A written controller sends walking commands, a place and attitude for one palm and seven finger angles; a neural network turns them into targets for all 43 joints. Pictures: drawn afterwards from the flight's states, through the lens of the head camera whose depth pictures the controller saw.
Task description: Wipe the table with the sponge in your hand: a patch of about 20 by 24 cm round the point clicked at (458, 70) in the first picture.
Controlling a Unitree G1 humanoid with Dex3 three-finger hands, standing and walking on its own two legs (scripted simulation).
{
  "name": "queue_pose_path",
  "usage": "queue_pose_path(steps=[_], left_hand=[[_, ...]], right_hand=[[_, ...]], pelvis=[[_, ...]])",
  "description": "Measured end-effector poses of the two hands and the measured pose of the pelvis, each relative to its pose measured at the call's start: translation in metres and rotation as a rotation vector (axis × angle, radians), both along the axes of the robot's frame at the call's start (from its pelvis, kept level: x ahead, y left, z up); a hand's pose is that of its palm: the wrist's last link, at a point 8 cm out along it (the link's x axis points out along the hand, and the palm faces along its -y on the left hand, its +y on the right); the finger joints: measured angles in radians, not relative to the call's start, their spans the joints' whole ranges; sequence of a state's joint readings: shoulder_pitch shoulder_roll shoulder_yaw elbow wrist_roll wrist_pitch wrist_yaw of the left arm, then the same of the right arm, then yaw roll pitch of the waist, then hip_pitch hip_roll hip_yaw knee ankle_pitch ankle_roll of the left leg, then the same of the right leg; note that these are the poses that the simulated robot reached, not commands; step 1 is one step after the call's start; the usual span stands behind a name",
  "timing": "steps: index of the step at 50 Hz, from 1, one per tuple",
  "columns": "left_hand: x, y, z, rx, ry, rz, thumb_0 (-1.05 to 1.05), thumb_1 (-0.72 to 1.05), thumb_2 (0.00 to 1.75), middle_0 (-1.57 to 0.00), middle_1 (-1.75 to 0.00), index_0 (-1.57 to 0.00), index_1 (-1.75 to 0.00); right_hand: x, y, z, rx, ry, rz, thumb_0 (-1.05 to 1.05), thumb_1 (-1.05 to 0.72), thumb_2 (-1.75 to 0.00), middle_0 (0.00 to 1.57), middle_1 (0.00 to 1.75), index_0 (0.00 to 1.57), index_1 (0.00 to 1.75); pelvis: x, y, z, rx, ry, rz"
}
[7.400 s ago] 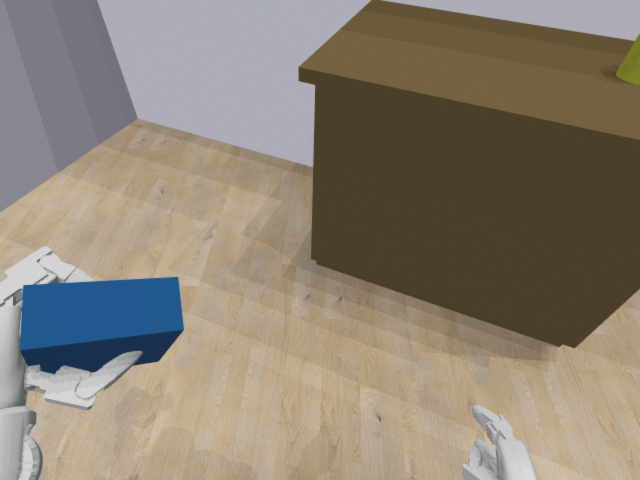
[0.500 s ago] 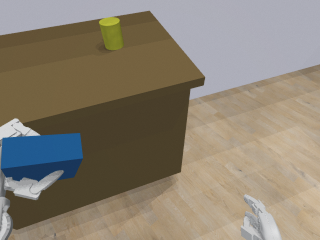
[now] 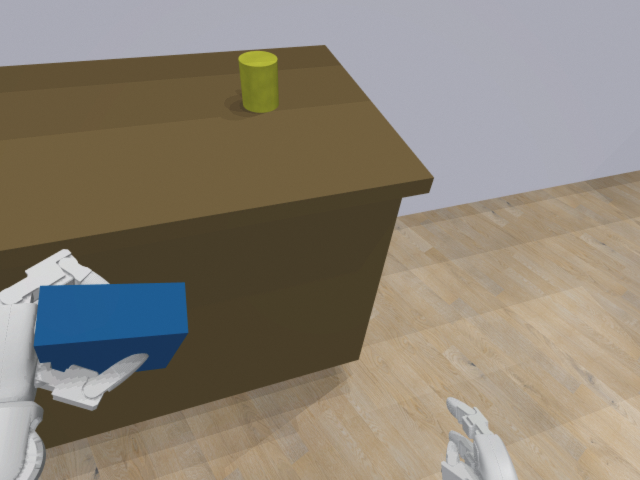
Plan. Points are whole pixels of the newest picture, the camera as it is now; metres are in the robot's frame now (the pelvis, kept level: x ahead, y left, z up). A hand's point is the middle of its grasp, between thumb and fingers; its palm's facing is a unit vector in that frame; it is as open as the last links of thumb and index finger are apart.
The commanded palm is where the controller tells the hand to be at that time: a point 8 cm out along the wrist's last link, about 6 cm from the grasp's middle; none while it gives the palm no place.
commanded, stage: come to a stop and stand still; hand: left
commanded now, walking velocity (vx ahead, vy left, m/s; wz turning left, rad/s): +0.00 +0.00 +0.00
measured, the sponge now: (134, 332) +0.22 +0.21 +0.13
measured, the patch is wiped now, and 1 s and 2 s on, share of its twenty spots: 0.00 0.00 0.00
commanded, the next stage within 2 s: look again from close up in 0.72 s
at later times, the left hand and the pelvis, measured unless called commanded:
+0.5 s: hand (89, 285) +0.26 +0.26 +0.15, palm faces +0.39 -0.84 -0.37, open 9.1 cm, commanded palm +0.20 +0.30 +0.17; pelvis +0.05 +0.01 +0.00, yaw +2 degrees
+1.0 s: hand (87, 296) +0.24 +0.26 +0.16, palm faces +0.41 -0.84 -0.35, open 9.1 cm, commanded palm +0.19 +0.29 +0.17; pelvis +0.04 +0.01 +0.00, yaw +2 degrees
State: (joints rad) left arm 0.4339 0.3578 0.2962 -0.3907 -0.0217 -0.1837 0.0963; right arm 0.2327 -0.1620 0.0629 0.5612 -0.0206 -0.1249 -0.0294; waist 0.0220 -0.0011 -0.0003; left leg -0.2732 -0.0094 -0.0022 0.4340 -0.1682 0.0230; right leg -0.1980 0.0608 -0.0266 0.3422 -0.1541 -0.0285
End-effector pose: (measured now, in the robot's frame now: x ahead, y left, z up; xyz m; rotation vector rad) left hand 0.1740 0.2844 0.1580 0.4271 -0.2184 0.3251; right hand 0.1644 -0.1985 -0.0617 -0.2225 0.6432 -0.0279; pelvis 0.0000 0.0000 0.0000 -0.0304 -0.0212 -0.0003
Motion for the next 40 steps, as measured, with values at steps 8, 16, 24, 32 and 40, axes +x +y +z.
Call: queue_pose_path(steps=[8,16,24,32,40], left_hand=[[0.008,0.023,0.006,-0.002,-0.052,0.069,0.0,-0.42,1.04,-0.85,-1.37,-0.84,-1.37],[0.027,0.019,0.012,0.01,-0.062,0.043,0.0,-0.42,1.04,-0.85,-1.37,-0.84,-1.37],[0.041,0.02,0.006,0.007,-0.018,0.039,0.0,-0.42,1.04,-0.85,-1.37,-0.84,-1.37],[0.04,0.017,0.014,0.013,-0.038,0.046,0.0,-0.42,1.04,-0.85,-1.37,-0.84,-1.37],[0.034,0.017,0.008,-0.014,-0.015,0.073,0.0,-0.41,1.04,-0.85,-1.37,-0.84,-1.37]], right_hand=[[0.007,0.003,-0.006,-0.06,0.074,0.035,0.01,-0.9,-0.9,0.21,0.3,0.2,0.3],[0.041,0.0,-0.001,-0.057,0.039,0.025,0.01,-0.9,-0.9,0.21,0.3,0.2,0.3],[0.07,-0.003,0.005,-0.059,0.008,0.012,0.01,-0.9,-0.9,0.2,0.3,0.2,0.3],[0.078,-0.004,0.005,-0.048,0.008,0.007,0.01,-0.9,-0.9,0.2,0.3,0.2,0.3],[0.066,-0.007,-0.001,-0.041,0.038,-0.006,0.01,-0.9,-0.9,0.2,0.3,0.2,0.3]], pelvis=[[0.012,0.009,0.0,0.015,0.005,0.026],[0.032,0.012,0.0,0.01,0.025,0.03],[0.046,0.011,0.0,0.014,0.033,0.032],[0.05,0.009,0.0,0.011,0.031,0.034],[0.046,0.007,0.0,0.01,0.025,0.038]])
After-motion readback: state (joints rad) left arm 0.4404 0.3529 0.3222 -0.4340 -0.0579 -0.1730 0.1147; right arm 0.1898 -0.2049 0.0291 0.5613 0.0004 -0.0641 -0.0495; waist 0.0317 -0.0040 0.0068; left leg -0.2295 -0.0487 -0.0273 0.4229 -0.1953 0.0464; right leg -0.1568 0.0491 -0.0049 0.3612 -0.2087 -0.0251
